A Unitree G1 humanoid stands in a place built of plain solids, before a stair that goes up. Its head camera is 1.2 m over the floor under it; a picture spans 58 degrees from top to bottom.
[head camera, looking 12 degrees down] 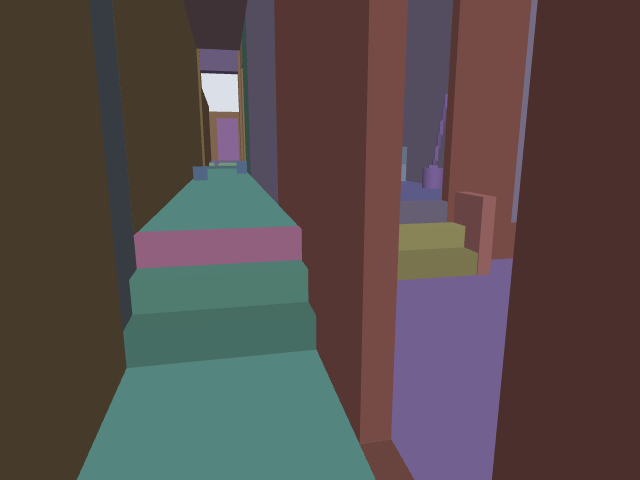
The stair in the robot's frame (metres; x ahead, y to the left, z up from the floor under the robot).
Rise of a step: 0.22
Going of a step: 0.25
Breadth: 1.08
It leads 12 degrees to the left of straight ahead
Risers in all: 3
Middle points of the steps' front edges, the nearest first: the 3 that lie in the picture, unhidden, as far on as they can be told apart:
2.32 0.55 0.22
2.57 0.60 0.44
2.81 0.65 0.66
